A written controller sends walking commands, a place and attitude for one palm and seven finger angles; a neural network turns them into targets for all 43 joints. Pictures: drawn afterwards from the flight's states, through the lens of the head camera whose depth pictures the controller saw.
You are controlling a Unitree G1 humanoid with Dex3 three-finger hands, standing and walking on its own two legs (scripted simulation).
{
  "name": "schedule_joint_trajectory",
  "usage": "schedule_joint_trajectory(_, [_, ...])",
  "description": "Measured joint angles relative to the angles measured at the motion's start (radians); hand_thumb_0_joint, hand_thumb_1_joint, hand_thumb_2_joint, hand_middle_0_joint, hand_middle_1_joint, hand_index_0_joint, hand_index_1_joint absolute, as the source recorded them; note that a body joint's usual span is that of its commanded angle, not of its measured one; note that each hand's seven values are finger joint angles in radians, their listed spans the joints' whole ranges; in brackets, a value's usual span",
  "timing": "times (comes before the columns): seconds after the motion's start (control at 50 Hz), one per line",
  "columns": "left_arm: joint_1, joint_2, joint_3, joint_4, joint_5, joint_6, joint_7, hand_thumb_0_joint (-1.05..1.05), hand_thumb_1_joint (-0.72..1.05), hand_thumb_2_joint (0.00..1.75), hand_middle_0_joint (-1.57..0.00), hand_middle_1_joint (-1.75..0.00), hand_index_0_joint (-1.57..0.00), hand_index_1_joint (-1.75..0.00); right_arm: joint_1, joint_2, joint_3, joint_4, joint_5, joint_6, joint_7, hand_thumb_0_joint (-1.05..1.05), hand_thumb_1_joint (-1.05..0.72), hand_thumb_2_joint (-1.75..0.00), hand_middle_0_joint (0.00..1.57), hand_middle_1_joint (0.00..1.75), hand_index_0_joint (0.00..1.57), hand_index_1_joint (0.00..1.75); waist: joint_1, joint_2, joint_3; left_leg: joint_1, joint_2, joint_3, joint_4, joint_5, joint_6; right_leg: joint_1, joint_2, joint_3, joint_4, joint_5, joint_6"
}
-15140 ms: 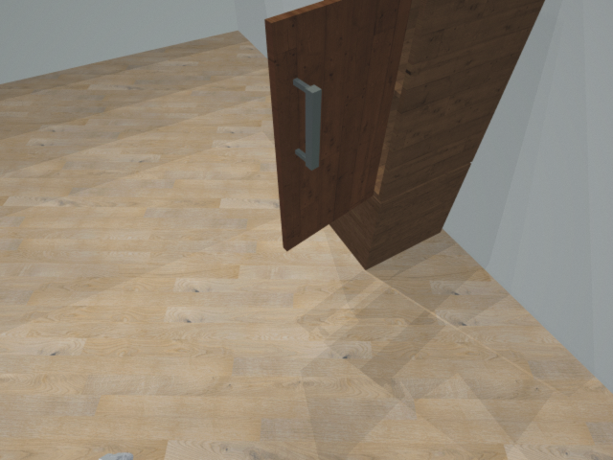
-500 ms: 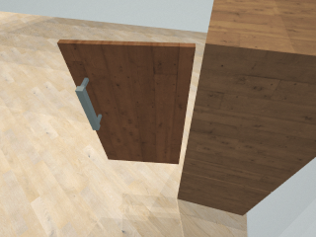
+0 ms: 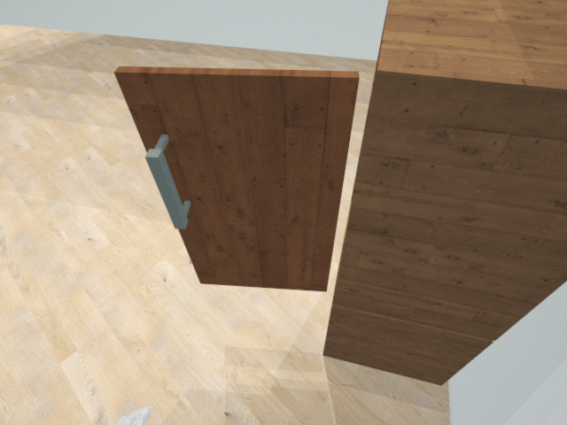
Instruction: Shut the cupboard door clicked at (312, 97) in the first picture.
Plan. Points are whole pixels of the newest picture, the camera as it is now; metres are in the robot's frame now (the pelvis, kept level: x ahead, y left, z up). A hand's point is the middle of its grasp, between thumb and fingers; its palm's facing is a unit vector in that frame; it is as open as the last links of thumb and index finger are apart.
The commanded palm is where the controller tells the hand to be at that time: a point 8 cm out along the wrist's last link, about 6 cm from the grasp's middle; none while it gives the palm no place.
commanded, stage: raise the hand and make a fist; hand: left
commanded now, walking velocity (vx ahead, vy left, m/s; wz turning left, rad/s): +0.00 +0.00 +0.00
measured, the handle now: (172, 184) +0.47 +0.23 +0.06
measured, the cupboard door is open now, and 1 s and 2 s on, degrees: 100 100 100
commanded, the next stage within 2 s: bring the fist close to the handle in 1.82 s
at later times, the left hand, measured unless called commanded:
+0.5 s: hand out of the picture +0.12 +0.22 +0.00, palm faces +0.07 -1.00 -0.02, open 5.3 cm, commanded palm +0.10 +0.26 -0.02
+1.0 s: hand (126, 393) +0.16 +0.22 +0.00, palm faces -0.08 -1.00 -0.04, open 3.3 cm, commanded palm +0.13 +0.29 +0.03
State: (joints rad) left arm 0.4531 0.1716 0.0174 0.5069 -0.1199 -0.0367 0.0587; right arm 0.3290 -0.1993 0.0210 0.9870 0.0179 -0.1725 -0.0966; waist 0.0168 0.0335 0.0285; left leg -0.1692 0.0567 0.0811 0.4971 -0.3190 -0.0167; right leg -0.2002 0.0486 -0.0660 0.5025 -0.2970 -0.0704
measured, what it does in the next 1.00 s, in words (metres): lowers itself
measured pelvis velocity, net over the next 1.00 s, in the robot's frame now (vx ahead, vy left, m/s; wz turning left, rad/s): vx -0.05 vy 0.06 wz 0.02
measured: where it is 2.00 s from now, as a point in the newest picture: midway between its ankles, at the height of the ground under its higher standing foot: outside the picture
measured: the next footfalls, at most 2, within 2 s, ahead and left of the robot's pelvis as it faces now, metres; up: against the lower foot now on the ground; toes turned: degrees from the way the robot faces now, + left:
none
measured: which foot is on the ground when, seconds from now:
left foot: down 0.00-1.00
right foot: down 0.00-1.00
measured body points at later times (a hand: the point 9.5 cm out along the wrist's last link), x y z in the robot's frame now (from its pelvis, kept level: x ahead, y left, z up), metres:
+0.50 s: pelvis -0.07 +0.04 -0.09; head -0.02 +0.06 +0.36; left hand +0.11 +0.27 +0.00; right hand +0.17 -0.15 -0.13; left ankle -0.03 +0.14 -0.74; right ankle -0.02 -0.07 -0.74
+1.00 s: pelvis -0.05 +0.06 -0.06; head -0.01 +0.08 +0.39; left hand +0.16 +0.27 +0.01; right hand +0.13 -0.18 -0.12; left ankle -0.04 +0.14 -0.74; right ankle -0.02 -0.07 -0.74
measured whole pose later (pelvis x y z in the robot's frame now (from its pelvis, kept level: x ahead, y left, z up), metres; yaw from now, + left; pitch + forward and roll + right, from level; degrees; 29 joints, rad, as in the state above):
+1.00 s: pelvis -0.05 +0.06 -0.06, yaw +1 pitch +9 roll -3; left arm 0.46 0.24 0.03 -0.21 -0.20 -0.23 -0.19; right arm 0.28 -0.26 0.01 0.50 0.03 -0.22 -0.06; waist 0.00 0.02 -0.10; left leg -0.70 -0.01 0.02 1.03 -0.49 0.07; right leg -0.69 -0.03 -0.07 0.96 -0.44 0.01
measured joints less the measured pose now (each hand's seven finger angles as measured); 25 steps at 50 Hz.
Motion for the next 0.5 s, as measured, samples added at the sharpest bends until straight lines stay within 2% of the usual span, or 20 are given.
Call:
schedule_joint_trajectory(0.04, [-0.014, -0.005, -0.006, -0.172, -0.042, -0.045, 0.016, 0.02, 0.92, 0.9, -0.22, -0.32, -0.21, -0.32, 0.001, -0.037, -0.017, -0.061, 0.017, -0.06, 0.005, 0.01, -0.91, -0.9, 0.21, 0.3, 0.2, 0.3, -0.024, 0.019, -0.031, -0.037, -0.023, -0.025, 0.029, -0.005, -0.003, -0.029, -0.026, -0.023, 0.041, -0.022, 0.01])
schedule_joint_trajectory(0.1, [-0.119, -0.026, 0.024, -0.261, -0.067, -0.192, -0.027, 0.02, 0.92, 0.9, -0.25, -0.35, -0.24, -0.35, -0.051, -0.073, -0.045, -0.154, 0.007, -0.12, 0.022, 0.01, -0.91, -0.9, 0.2, 0.3, 0.2, 0.3, -0.05, 0.026, -0.076, -0.153, -0.048, -0.039, 0.119, -0.015, 0.014, -0.142, -0.059, -0.037, 0.142, -0.051, 0.024])
schedule_joint_trajectory(0.14, [-0.173, -0.038, 0.047, -0.273, -0.091, -0.315, -0.102, 0.01, 0.92, 0.9, -0.27, -0.37, -0.26, -0.38, -0.096, -0.075, -0.06, -0.216, -0.003, -0.14, 0.044, 0.01, -0.91, -0.9, 0.2, 0.3, 0.2, 0.3, -0.049, 0.001, -0.107, -0.249, -0.056, -0.03, 0.191, -0.035, 0.017, -0.25, -0.071, -0.025, 0.23, -0.073, 0.025])
schedule_joint_trajectory(0.18, [-0.181, -0.049, 0.059, -0.283, -0.114, -0.437, -0.208, 0.01, 0.92, 0.9, -0.3, -0.4, -0.29, -0.41, -0.134, -0.065, -0.072, -0.277, -0.009, -0.144, 0.072, 0.01, -0.91, -0.9, 0.2, 0.3, 0.2, 0.3, -0.037, -0.045, -0.127, -0.336, -0.062, -0.028, 0.268, -0.059, 0.013, -0.35, -0.072, -0.004, 0.317, -0.095, 0.021])
schedule_joint_trajectory(0.22, [-0.145, -0.054, 0.06, -0.291, -0.115, -0.522, -0.313, 0.0, 0.92, 0.9, -0.33, -0.44, -0.32, -0.44, -0.161, -0.059, -0.08, -0.339, -0.01, -0.137, 0.098, 0.01, -0.91, -0.9, 0.2, 0.3, 0.2, 0.3, -0.024, -0.086, -0.136, -0.41, -0.065, -0.035, 0.348, -0.077, 0.015, -0.43, -0.067, 0.01, 0.397, -0.117, 0.019])
schedule_joint_trajectory(0.26, [-0.083, -0.047, 0.052, -0.307, -0.101, -0.534, -0.374, 0.0, 0.91, 0.9, -0.36, -0.47, -0.36, -0.48, -0.175, -0.061, -0.087, -0.399, -0.009, -0.117, 0.108, 0.01, -0.91, -0.9, 0.2, 0.3, 0.2, 0.3, -0.015, -0.108, -0.139, -0.473, -0.062, -0.036, 0.43, -0.119, 0.016, -0.488, -0.066, 0.01, 0.465, -0.14, 0.018])
schedule_joint_trajectory(0.3, [-0.016, -0.029, 0.042, -0.331, -0.091, -0.5, -0.382, 0.0, 0.91, 0.9, -0.4, -0.51, -0.39, -0.52, -0.183, -0.068, -0.091, -0.454, -0.007, -0.097, 0.106, 0.01, -0.9, -0.9, 0.2, 0.3, 0.2, 0.3, -0.001, -0.11, -0.134, -0.526, -0.06, -0.045, 0.5, -0.145, 0.018, -0.53, -0.068, 0.001, 0.518, -0.16, 0.019])
schedule_joint_trajectory(0.36, [0.066, 0.002, 0.044, -0.396, -0.088, -0.46, -0.321, 0.01, 0.9, 0.9, -0.46, -0.57, -0.45, -0.58, -0.186, -0.074, -0.086, -0.509, -0.01, -0.086, 0.095, 0.01, -0.9, -0.9, 0.2, 0.3, 0.19, 0.3, 0.019, -0.084, -0.128, -0.598, -0.06, -0.067, 0.591, -0.176, 0.03, -0.578, -0.071, -0.021, 0.575, -0.178, 0.025])
schedule_joint_trajectory(0.4, [0.088, 0.022, 0.051, -0.472, -0.094, -0.467, -0.269, 0.02, 0.9, 0.9, -0.49, -0.61, -0.49, -0.61, -0.186, -0.067, -0.071, -0.52, -0.015, -0.089, 0.084, 0.01, -0.9, -0.9, 0.2, 0.3, 0.19, 0.3, 0.033, -0.064, -0.127, -0.641, -0.061, -0.082, 0.639, -0.19, 0.037, -0.606, -0.073, -0.037, 0.605, -0.186, 0.03])
schedule_joint_trajectory(0.44, [0.072, 0.032, 0.051, -0.553, -0.109, -0.495, -0.239, 0.02, 0.9, 0.9, -0.53, -0.65, -0.52, -0.65, -0.183, -0.056, -0.046, -0.515, -0.016, -0.093, 0.076, 0.01, -0.9, -0.9, 0.2, 0.3, 0.19, 0.3, 0.044, -0.045, -0.127, -0.675, -0.061, -0.094, 0.678, -0.199, 0.042, -0.628, -0.075, -0.049, 0.627, -0.19, 0.034])
schedule_joint_trajectory(0.5, [-0.013, 0.023, 0.023, -0.645, -0.119, -0.503, -0.246, 0.02, 0.9, 0.9, -0.58, -0.71, -0.57, -0.71, -0.176, -0.034, 0.001, -0.495, -0.014, -0.094, 0.066, 0.01, -0.9, -0.9, 0.2, 0.3, 0.2, 0.3, 0.042, -0.011, -0.123, -0.705, -0.064, -0.108, 0.714, -0.204, 0.052, -0.643, -0.077, -0.063, 0.641, -0.187, 0.045])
